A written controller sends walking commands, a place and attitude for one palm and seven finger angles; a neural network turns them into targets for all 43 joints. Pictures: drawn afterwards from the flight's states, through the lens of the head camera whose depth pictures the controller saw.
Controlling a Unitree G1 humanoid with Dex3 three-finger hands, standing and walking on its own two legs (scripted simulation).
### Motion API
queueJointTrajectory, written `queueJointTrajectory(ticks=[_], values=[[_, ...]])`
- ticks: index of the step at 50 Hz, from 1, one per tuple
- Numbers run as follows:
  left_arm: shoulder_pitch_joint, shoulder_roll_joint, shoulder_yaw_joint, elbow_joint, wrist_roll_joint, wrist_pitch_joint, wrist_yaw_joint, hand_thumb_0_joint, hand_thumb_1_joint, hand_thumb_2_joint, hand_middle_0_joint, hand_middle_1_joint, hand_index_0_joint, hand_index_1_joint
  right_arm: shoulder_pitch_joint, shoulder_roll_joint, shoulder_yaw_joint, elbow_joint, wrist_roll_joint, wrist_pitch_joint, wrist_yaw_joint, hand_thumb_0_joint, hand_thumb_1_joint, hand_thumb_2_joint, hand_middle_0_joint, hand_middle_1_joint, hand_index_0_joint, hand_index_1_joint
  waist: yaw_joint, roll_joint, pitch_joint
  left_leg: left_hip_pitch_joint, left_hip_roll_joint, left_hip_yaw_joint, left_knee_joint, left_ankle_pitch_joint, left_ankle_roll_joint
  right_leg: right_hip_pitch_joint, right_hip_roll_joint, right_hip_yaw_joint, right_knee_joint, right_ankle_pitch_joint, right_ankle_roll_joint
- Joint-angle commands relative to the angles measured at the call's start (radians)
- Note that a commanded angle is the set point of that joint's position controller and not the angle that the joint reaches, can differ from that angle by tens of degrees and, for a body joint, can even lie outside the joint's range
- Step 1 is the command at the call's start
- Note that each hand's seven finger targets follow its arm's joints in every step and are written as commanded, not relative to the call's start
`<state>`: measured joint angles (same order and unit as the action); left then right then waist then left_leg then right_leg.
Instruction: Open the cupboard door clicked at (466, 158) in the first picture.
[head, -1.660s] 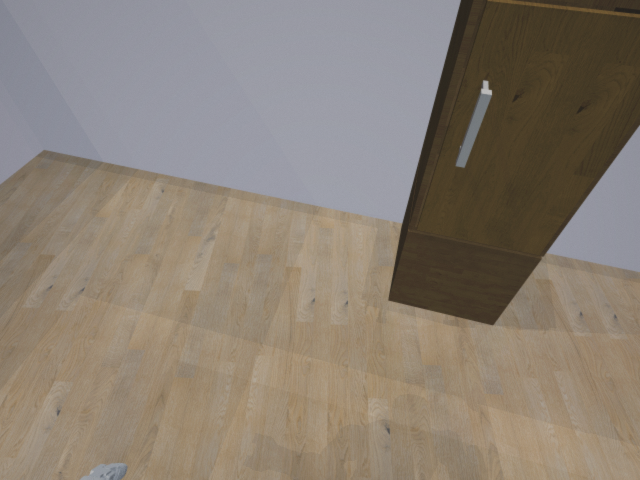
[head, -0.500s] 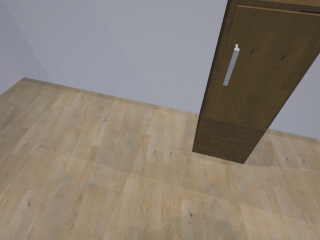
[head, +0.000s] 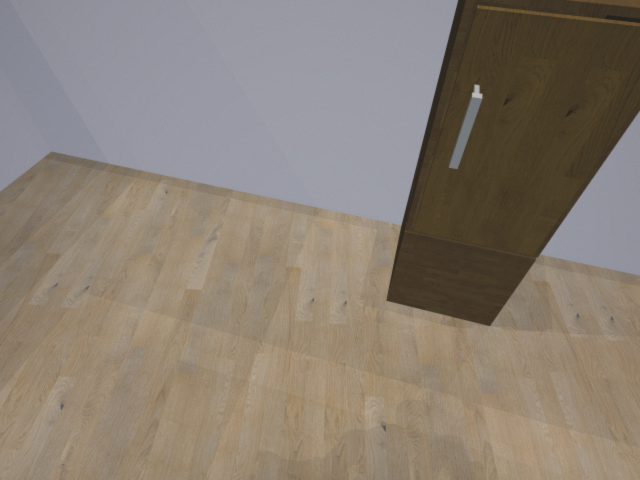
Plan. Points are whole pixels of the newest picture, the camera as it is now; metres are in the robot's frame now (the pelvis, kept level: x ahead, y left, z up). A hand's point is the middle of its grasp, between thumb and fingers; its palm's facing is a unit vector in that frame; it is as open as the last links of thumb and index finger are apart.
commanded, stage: turn to face it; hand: left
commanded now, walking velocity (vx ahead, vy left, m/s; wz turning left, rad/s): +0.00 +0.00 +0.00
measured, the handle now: (464, 128) +0.81 -0.27 +0.01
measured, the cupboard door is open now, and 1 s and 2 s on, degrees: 0 0 0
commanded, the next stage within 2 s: take the last steps up to it in 0.56 s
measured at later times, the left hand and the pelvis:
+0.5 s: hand out of the picture +0.07 +0.20 -0.18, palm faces -0.11 -0.96 -0.26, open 7.4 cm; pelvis -0.01 +0.00 -0.01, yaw -5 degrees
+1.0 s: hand out of the picture +0.12 +0.15 -0.18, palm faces -0.22 -0.95 -0.23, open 7.4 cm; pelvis +0.02 -0.03 -0.02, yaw -13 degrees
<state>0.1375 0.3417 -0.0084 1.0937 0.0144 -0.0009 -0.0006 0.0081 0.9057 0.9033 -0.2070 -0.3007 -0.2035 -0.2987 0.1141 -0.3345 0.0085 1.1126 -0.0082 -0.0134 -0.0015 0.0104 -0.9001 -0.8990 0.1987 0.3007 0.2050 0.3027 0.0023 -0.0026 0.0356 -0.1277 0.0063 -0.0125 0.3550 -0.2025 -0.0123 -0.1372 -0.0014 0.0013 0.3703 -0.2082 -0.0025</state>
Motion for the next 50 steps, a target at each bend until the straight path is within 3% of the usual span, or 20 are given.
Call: queueJointTrajectory(ticks=[1,9,15,19,24,32,34,36,37,38,39,40,41,43,45,46,47,48,49,50], values=[[-0.044,0.209,0.044,-0.066,-0.003,-0.029,0.011,0.000,0.900,0.900,-0.200,-0.300,-0.200,-0.300,-0.051,-0.212,-0.043,-0.060,0.001,-0.021,-0.012,0.000,-0.900,-0.900,0.200,0.300,0.200,0.300,0.001,-0.004,-0.063,0.019,0.112,-0.080,-0.051,0.153,0.035,0.004,-0.125,0.097,-0.059,0.150,-0.027],[-0.051,0.207,0.049,-0.076,-0.002,-0.023,0.010,0.000,0.900,0.900,-0.200,-0.300,-0.200,-0.300,-0.041,-0.207,-0.046,-0.065,0.000,-0.020,-0.017,0.000,-0.900,-0.900,0.200,0.300,0.200,0.300,-0.002,0.007,-0.069,0.032,0.120,-0.061,-0.033,0.176,0.031,0.000,-0.119,0.109,-0.043,0.206,-0.031],[0.018,0.098,0.036,-0.089,-0.001,0.011,0.017,0.000,0.900,0.900,-0.200,-0.300,-0.200,-0.300,0.025,-0.092,-0.035,-0.078,-0.003,0.002,-0.024,0.000,-0.900,-0.900,0.200,0.300,0.200,0.300,-0.005,0.012,-0.063,0.012,0.126,-0.009,0.028,0.170,0.012,-0.054,-0.105,0.130,0.028,0.253,-0.020],[0.042,0.088,0.042,-0.114,0.002,0.019,0.017,0.000,0.900,0.900,-0.200,-0.300,-0.200,-0.300,0.049,-0.079,-0.046,-0.101,-0.003,0.009,-0.027,0.000,-0.900,-0.900,0.200,0.300,0.200,0.300,-0.006,0.002,-0.064,-0.007,0.132,0.006,0.067,0.150,0.015,-0.087,-0.092,0.149,0.074,0.261,-0.024],[0.062,0.069,0.053,-0.151,0.005,0.026,0.014,0.000,0.900,0.900,-0.200,-0.300,-0.200,-0.300,0.063,-0.062,-0.061,-0.128,-0.003,0.014,-0.029,0.000,-0.900,-0.900,0.200,0.300,0.200,0.300,-0.004,0.017,-0.034,-0.058,0.141,0.008,0.083,0.037,0.025,-0.151,-0.070,0.166,0.110,0.171,-0.028],[0.076,0.043,0.070,-0.188,0.010,0.027,0.016,0.000,0.900,0.900,-0.200,-0.300,-0.200,-0.300,0.121,-0.004,-0.074,-0.144,-0.004,0.017,-0.028,0.000,-0.900,-0.900,0.200,0.300,0.200,0.300,-0.015,-0.046,-0.050,-0.106,0.111,0.038,0.173,-0.112,0.023,-0.221,-0.091,0.251,0.086,0.039,-0.060],[0.091,0.030,0.073,-0.187,0.010,0.029,0.013,0.000,0.900,0.900,-0.200,-0.300,-0.200,-0.300,0.139,0.005,-0.073,-0.137,-0.008,0.017,-0.026,0.000,-0.900,-0.900,0.200,0.300,0.200,0.300,-0.015,-0.046,-0.059,-0.086,0.112,0.034,0.160,-0.205,0.028,-0.252,-0.074,0.250,0.066,-0.118,-0.061],[0.083,0.010,0.076,-0.198,0.014,0.033,0.000,0.000,0.900,0.900,-0.200,-0.300,-0.200,-0.300,0.170,-0.022,-0.081,-0.129,-0.018,0.014,-0.024,0.000,-0.900,-0.900,0.200,0.300,0.200,0.300,-0.026,-0.001,-0.028,-0.066,0.166,-0.045,0.063,-0.422,0.058,-0.343,-0.005,0.198,0.113,-0.392,-0.046],[0.074,-0.013,0.077,-0.210,0.016,0.032,-0.007,0.000,0.900,0.900,-0.200,-0.300,-0.200,-0.300,0.196,-0.055,-0.090,-0.128,-0.021,0.010,-0.024,0.000,-0.900,-0.900,0.200,0.300,0.200,0.300,-0.039,0.095,-0.010,-0.041,0.243,-0.144,-0.038,-0.543,0.096,-0.413,0.047,0.119,0.231,-0.413,-0.026],[0.048,-0.040,0.082,-0.225,0.018,0.031,-0.016,0.000,0.900,0.900,-0.200,-0.300,-0.200,-0.300,0.216,-0.099,-0.104,-0.119,-0.021,-0.001,-0.027,0.000,-0.900,-0.900,0.200,0.300,0.200,0.300,-0.055,0.215,0.008,-0.072,0.385,-0.283,-0.172,-0.618,0.159,-0.422,0.066,0.000,0.475,-0.281,-0.004],[0.009,-0.038,0.090,-0.236,0.021,0.032,-0.025,0.000,0.900,0.900,-0.200,-0.300,-0.200,-0.300,0.216,-0.111,-0.110,-0.119,-0.020,-0.015,-0.030,0.000,-0.900,-0.900,0.200,0.300,0.200,0.300,-0.062,0.200,0.025,-0.069,0.450,-0.331,-0.226,-0.550,0.198,-0.467,0.006,0.000,0.614,-0.272,0.003],[0.000,-0.038,0.096,-0.237,0.023,0.026,-0.035,0.000,0.900,0.900,-0.200,-0.300,-0.200,-0.300,0.218,-0.096,-0.105,-0.113,-0.024,-0.025,-0.032,0.000,-0.900,-0.900,0.200,0.300,0.200,0.300,-0.055,0.128,0.041,-0.049,0.434,-0.276,-0.211,-0.463,0.192,-0.491,-0.035,0.013,0.618,-0.267,0.004],[-0.001,-0.052,0.095,-0.238,0.022,0.021,-0.043,0.000,0.900,0.900,-0.200,-0.300,-0.200,-0.300,0.216,-0.086,-0.102,-0.109,-0.028,-0.030,-0.034,0.000,-0.900,-0.900,0.200,0.300,0.200,0.300,-0.049,0.104,0.053,-0.035,0.415,-0.207,-0.184,-0.369,0.179,-0.483,-0.059,-0.003,0.573,-0.263,0.007],[0.004,-0.077,0.091,-0.227,0.019,0.019,-0.053,0.000,0.900,0.900,-0.200,-0.300,-0.200,-0.300,0.216,-0.075,-0.100,-0.097,-0.031,-0.034,-0.037,0.000,-0.900,-0.900,0.200,0.300,0.200,0.300,-0.045,0.123,0.056,-0.043,0.388,-0.108,-0.144,-0.243,0.156,-0.402,-0.070,-0.037,0.452,-0.250,0.012],[0.046,-0.093,0.087,-0.206,0.015,0.015,-0.057,0.000,0.900,0.900,-0.200,-0.300,-0.200,-0.300,0.208,-0.085,-0.101,-0.091,-0.033,-0.031,-0.034,0.000,-0.900,-0.900,0.200,0.300,0.200,0.300,-0.032,0.152,0.041,-0.089,0.357,-0.019,-0.088,-0.173,0.124,-0.258,-0.043,-0.094,0.311,-0.227,0.011],[0.093,-0.094,0.089,-0.188,0.013,0.012,-0.056,0.000,0.900,0.900,-0.200,-0.300,-0.200,-0.300,0.194,-0.091,-0.103,-0.091,-0.032,-0.028,-0.033,0.000,-0.900,-0.900,0.200,0.300,0.200,0.300,-0.006,0.143,0.028,-0.106,0.345,0.018,-0.033,-0.166,0.105,-0.182,-0.026,-0.116,0.227,-0.162,0.009],[0.159,-0.084,0.093,-0.158,0.015,0.007,-0.053,0.000,0.900,0.900,-0.200,-0.300,-0.200,-0.300,0.194,-0.083,-0.104,-0.086,-0.031,-0.025,-0.030,0.000,-0.900,-0.900,0.200,0.300,0.200,0.300,0.022,0.089,-0.005,-0.160,0.310,0.059,0.072,-0.181,0.076,-0.050,0.007,-0.146,0.132,-0.087,-0.001],[0.247,-0.041,0.103,-0.124,0.018,-0.003,-0.045,0.000,0.900,0.900,-0.200,-0.300,-0.200,-0.300,0.195,-0.058,-0.099,-0.093,-0.027,-0.025,-0.025,0.000,-0.900,-0.900,0.200,0.300,0.200,0.300,0.057,-0.012,-0.029,-0.281,0.253,0.124,0.239,-0.217,0.036,0.122,-0.017,-0.100,0.053,-0.098,-0.024],[0.348,0.073,0.124,-0.095,0.024,-0.018,-0.027,0.000,0.900,0.900,-0.200,-0.300,-0.200,-0.300,0.172,0.023,-0.077,-0.132,-0.012,-0.024,-0.017,0.000,-0.900,-0.900,0.200,0.300,0.200,0.300,0.102,-0.314,-0.048,-0.535,0.125,0.243,0.565,-0.369,-0.020,0.273,-0.267,0.276,-0.090,-0.265,-0.121],[0.418,0.104,0.124,-0.080,0.005,-0.014,-0.012,0.000,0.900,0.900,-0.200,-0.300,-0.200,-0.300,0.026,0.029,-0.068,-0.200,-0.016,-0.024,-0.013,0.000,-0.900,-0.900,0.200,0.300,0.200,0.300,0.151,-0.270,-0.012,-0.642,0.089,0.135,0.741,-0.460,-0.013,0.211,-0.378,0.487,-0.179,-0.234,-0.203]])
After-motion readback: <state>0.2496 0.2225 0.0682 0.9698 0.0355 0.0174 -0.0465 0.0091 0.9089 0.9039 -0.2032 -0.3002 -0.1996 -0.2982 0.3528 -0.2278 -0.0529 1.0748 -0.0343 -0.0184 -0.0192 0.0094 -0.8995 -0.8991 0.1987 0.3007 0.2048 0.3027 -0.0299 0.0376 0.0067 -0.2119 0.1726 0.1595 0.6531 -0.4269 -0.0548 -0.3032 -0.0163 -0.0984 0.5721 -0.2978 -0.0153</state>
